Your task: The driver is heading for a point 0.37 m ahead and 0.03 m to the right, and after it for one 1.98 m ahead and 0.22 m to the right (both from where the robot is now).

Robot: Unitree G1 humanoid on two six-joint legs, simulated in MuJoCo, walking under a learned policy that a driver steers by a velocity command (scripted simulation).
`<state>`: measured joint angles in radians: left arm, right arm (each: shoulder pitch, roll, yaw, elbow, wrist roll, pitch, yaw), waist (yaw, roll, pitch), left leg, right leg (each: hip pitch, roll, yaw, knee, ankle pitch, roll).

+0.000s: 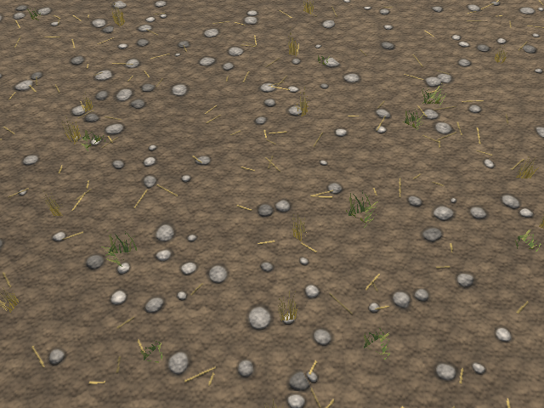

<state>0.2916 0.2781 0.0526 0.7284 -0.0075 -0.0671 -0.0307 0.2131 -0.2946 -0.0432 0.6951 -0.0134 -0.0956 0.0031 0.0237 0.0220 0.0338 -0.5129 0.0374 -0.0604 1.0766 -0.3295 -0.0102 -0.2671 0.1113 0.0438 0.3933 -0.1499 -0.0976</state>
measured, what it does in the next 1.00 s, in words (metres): walks ahead, turning right: left foot, then right foot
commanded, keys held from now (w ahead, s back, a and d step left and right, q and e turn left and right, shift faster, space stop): w+e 0.60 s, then w+q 0.40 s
